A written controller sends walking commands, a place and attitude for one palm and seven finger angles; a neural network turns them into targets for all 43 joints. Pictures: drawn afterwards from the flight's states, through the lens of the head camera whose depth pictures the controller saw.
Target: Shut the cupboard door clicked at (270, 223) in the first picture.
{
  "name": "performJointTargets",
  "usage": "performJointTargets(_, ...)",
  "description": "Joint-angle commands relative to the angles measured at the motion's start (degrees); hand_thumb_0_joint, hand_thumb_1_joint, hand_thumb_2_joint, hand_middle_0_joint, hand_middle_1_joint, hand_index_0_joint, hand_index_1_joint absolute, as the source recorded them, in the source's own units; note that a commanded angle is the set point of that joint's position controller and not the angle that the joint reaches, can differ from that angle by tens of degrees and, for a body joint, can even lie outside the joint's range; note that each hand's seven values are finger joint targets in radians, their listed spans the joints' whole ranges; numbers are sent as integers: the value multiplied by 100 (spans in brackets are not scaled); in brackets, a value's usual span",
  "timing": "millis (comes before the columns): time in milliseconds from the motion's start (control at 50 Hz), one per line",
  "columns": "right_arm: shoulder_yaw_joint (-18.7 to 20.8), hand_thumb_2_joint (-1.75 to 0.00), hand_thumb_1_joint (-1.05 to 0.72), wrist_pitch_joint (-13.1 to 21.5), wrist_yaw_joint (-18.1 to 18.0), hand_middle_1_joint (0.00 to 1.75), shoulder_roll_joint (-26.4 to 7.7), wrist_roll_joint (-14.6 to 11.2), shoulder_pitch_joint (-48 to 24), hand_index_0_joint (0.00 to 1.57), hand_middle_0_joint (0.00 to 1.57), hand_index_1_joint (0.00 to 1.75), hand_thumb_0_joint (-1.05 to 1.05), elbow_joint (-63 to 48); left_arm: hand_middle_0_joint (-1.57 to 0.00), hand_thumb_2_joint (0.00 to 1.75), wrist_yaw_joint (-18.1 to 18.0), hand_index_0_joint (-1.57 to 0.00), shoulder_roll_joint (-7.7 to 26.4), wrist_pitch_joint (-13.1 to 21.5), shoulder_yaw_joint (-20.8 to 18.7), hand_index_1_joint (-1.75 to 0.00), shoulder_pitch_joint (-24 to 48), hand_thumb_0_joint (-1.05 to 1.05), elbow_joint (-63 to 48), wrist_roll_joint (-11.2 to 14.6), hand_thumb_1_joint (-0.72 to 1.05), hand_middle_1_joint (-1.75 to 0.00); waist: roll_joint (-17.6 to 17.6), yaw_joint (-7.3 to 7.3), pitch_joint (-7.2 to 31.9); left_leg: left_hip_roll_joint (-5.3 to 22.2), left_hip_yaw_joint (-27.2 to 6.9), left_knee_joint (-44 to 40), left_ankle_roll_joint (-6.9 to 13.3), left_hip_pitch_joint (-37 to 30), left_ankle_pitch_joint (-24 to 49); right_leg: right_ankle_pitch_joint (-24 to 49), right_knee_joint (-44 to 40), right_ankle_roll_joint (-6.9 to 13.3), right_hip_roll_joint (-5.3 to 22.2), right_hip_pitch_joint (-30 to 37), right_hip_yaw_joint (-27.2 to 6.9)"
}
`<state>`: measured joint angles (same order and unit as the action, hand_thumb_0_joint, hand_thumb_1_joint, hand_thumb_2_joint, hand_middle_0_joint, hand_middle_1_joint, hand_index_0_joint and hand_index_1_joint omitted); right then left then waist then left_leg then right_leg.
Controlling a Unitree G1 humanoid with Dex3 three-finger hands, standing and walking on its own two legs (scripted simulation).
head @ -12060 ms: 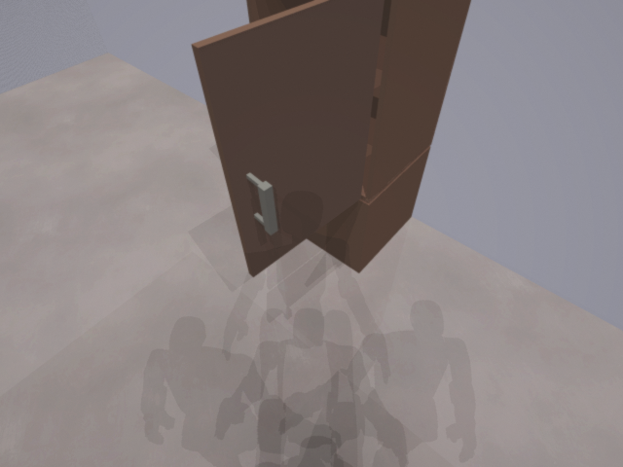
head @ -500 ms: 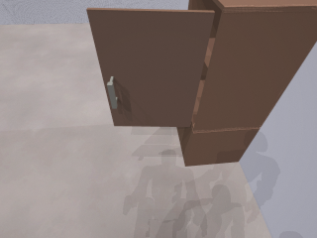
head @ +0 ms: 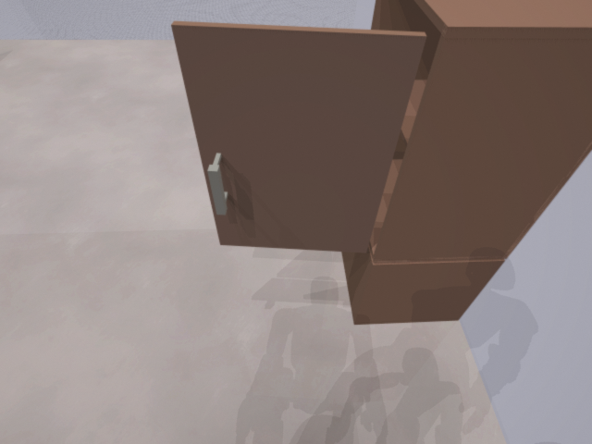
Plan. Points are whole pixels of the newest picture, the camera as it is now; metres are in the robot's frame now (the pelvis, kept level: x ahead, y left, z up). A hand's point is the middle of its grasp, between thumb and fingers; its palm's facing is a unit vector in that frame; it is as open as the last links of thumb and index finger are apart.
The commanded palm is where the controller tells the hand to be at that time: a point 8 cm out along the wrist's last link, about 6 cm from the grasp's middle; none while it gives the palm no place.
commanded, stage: shuffle to correct the standing spot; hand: left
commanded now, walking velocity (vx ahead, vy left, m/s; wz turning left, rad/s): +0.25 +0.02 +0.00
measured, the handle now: (219, 184) +0.65 +0.23 -0.08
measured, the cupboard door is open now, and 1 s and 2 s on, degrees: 84 84 84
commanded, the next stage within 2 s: come to a stop and stand still in 0.72 s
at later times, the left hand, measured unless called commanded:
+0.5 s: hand (212, 380) +0.25 +0.17 -0.17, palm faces +0.00 -0.97 -0.24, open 7.3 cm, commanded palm none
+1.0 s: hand (210, 398) +0.22 +0.17 -0.18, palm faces +0.12 -0.98 -0.19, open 7.3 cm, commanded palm none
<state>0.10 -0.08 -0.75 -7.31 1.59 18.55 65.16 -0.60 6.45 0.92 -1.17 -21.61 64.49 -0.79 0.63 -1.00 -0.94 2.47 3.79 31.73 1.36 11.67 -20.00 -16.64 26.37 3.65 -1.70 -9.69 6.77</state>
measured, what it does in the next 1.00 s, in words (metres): walks ahead: right foot, then left foot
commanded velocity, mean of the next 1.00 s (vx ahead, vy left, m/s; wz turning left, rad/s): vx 0.10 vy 0.03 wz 0.00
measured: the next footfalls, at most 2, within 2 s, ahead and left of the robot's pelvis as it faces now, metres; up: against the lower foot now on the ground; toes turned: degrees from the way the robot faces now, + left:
right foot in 0.48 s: +0.27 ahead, -0.13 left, +0.00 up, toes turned -6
left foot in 0.86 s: +0.31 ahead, +0.09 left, +0.00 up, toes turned +6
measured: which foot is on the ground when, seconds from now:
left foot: down 0.00-0.48, up 0.50-0.84, down 0.86-1.00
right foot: down 0.00-0.10, up 0.12-0.46, down 0.48-1.00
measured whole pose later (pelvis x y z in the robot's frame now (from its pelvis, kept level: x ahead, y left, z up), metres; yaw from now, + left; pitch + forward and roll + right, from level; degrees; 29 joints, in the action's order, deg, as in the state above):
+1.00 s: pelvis +0.24 -0.01 +0.00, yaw +1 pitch -1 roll +1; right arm 0.7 0.6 -1.5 -7.6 1.3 9.8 58.6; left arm -1.6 10.1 -0.9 -2.0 -17.2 62.2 -0.9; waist -3.4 -3.5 -2.5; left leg -0.5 8.0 27.6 2.6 14.1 -12.3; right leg -19.1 32.4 -0.3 4.5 -11.9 5.6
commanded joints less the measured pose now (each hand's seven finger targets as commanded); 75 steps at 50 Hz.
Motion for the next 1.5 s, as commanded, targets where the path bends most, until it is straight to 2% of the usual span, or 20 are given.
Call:
performJointTargets(0, 112, -90, -90, 202, 19, 30, -281, -28, 153, 20, 20, 30, 0, -375, -20, 90, -44, -20, 878, 164, -265, -30, -493, 0, -255, -50, 90, -30, -542, -5, -766, 83, 68, 413, 62, 1158, -376, -1449, -1315, 862, 1792, -14, -2123)
performJointTargets(60, 100, -90, -90, 326, -6, 30, -285, -25, 1029, 20, 20, 30, 0, -92, -20, 90, 6, -20, 592, 164, -221, -30, -108, 0, -400, -36, 90, -30, 349, 384, -567, 265, -324, -985, 226, -487, 326, -654, 278, 434, 940, -1087, -875)
performJointTargets(80, 186, -90, -90, 376, -70, 30, -656, 34, 1592, 20, 20, 30, 0, 72, -20, 90, 49, -20, 337, 187, -171, -30, 68, 0, -532, -14, 90, -30, 1402, 546, -416, 1226, -1710, -1490, 696, -1276, 641, -670, 1747, 124, 331, -2054, -144)
performJointTargets(100, 215, -90, -90, 363, -126, 30, -807, 42, 1977, 20, 20, 30, 0, 171, -20, 90, 47, -20, 361, 229, -126, -30, 554, 0, -754, -64, 90, -30, 1683, 704, -657, 1857, -2502, -1903, 1157, -1626, 1457, -1563, 2955, 23, 89, -2986, 1)
performJointTargets(180, 79, -90, -90, 498, -180, 30, -522, 9, 1389, 20, 20, 30, 0, -50, -20, 90, 117, -20, 333, 204, -176, -30, 786, 0, -720, -51, 90, -30, 192, 306, -832, 1684, -1524, -1782, 1254, -1112, 3370, -696, 4079, -66, 698, -3189, -540)
performJointTargets(360, 163, -90, -90, 465, -150, 30, -742, 15, 1107, 20, 20, 30, 0, -38, -20, 90, 204, -20, 330, 134, -142, -30, 1435, 0, -1080, -9, 90, -30, 698, 199, -408, 1059, -143, -1497, 769, -894, 3925, 250, 1416, -69, 399, -1714, 98)
performJointTargets(420, 207, -90, -90, 416, -74, 30, -769, -57, 1053, 20, 20, 30, 0, -55, -20, 90, 130, -20, 813, 257, -266, -30, 94, 0, -667, -57, 90, -30, 4, -379, 428, 741, 52, 223, 409, -248, 3538, 1139, 413, -19, 277, 677, 21)
performJointTargets(440, 189, -90, -90, 408, -11, 30, -568, -116, 1158, 20, 20, 30, 0, -115, -20, 90, 60, -20, 1262, 310, -397, -30, -540, 0, -475, -90, 90, -30, -968, -631, 951, 300, 360, 1573, 189, 911, 1732, 1664, 344, 314, 1357, 2046, -1186)
performJointTargets(460, 168, -90, -90, 368, -21, 30, -386, -151, 1371, 20, 20, 30, 0, -289, -20, 90, 13, -20, 1836, 268, -500, -30, -925, 0, -402, -9, 90, -30, -2199, -567, 1519, -372, 297, 3507, 1, 1745, -1578, 2218, -521, 997, 2811, 2518, -3335)
performJointTargets(480, 226, -90, -90, 276, -38, 30, -559, -111, 990, 20, 20, 30, 0, -349, -20, 90, -12, -20, 1692, 217, -480, -30, -630, 0, -485, 58, 90, -30, -1425, -553, 993, -65, -351, 4347, 56, 2072, -1568, 1317, -898, 1245, 2769, 1829, -3365)
performJointTargets(520, 257, -90, -90, 214, 17, 30, -370, -49, 419, 20, 20, 30, 0, -444, -20, 90, -54, -20, 1261, 184, -403, -30, 291, 0, -722, 42, 90, -30, -583, -214, -95, 300, -369, 4504, 31, 2215, -702, -260, -1348, 1014, 2509, 94, -2943)
performJointTargets(580, 221, -90, -90, 89, 62, 30, -210, -1, 632, 20, 20, 30, 0, -332, -20, 90, -61, -20, 873, 264, -261, -30, 860, 0, -875, -34, 90, -30, -683, 241, -268, 430, -262, 3355, -147, 1356, -56, 555, -1499, 625, 1944, -1104, -1378)
performJointTargets(720, 201, -90, -90, 142, 94, 30, -239, -27, 39, 20, 20, 30, 0, -643, -20, 90, -17, -20, 1220, 239, -366, -30, 505, 0, -768, -64, 90, -30, -368, -29, 21, 108, 99, 773, -327, 779, 277, 1073, -1288, 789, 1950, -506, -1338)
performJointTargets(800, 195, -90, -90, 181, 47, 30, -465, -29, 115, 20, 20, 30, 0, -642, -20, 90, -26, -20, 1228, 130, -369, -30, 542, 0, -703, -18, 90, -30, -602, 53, 31, -36, 209, -568, -353, -72, 890, 1222, -627, 456, 1720, -459, -1101)
performJointTargets(820, 220, -90, -90, 203, 27, 30, -548, -39, 182, 20, 20, 30, 0, -624, -20, 90, -33, -20, 1096, 86, -324, -30, 501, 0, -703, -30, 90, -30, -290, 86, 0, 111, 90, -834, -320, -470, 1174, 932, -279, 303, 1469, -725, -905)
performJointTargets(860, 232, -90, -90, 182, -46, 30, -998, -1, 65, 20, 20, 30, 0, -717, -20, 90, -55, -20, 603, 6, -172, -30, 356, 0, -683, 2, 90, -30, 930, -1, -4, 1295, -1028, -1230, 305, -384, 2701, -366, 460, -249, 672, -925, -144)
performJointTargets(920, 155, -90, -90, 127, -117, 30, -807, -42, -578, 20, 20, 30, 0, -831, -20, 90, -102, -20, 546, -112, -74, -30, 137, 0, -476, -35, 90, -30, 869, -150, -331, 1228, -977, -1716, 503, 366, 2537, -604, 719, -373, 725, -408, -275)
performJointTargets(1040, 292, -90, -90, 90, -198, 30, -910, -122, -644, 20, 20, 30, 0, -818, -20, 90, -151, -20, 810, -111, -93, -30, -9, 0, -413, -24, 90, -30, 94, -20, 321, 1052, -680, -948, 426, -645, 4106, 711, 239, -412, 784, -398, -529)
performJointTargets(1260, 283, -90, -90, -65, -83, 30, -467, -84, -614, 20, 20, 30, 0, -712, -20, 90, -158, -20, 917, -77, -132, -30, 309, 0, -684, -41, 90, -30, -636, 161, 240, 282, -28, -530, -84, -120, 818, 885, -592, -7, 1267, -632, -1168)
performJointTargets(1480, 89, -90, -90, -2, -50, 30, -396, -51, -176, 20, 20, 30, 0, -185, -20, 90, -130, -20, 835, -30, -48, -30, 326, 0, -360, 17, 90, -30, 92, 55, -526, 382, -225, -1283, -164, 138, 600, -344, -1075, -152, 959, -588, -918)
